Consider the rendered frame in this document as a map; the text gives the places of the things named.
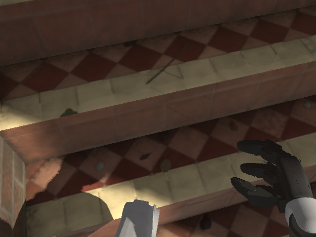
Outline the right robot forearm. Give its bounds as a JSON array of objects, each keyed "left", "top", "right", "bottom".
[{"left": 285, "top": 197, "right": 316, "bottom": 237}]

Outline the robot left thigh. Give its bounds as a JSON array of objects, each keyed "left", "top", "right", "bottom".
[{"left": 115, "top": 199, "right": 160, "bottom": 237}]

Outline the robot right hand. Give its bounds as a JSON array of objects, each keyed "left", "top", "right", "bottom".
[{"left": 230, "top": 138, "right": 314, "bottom": 213}]

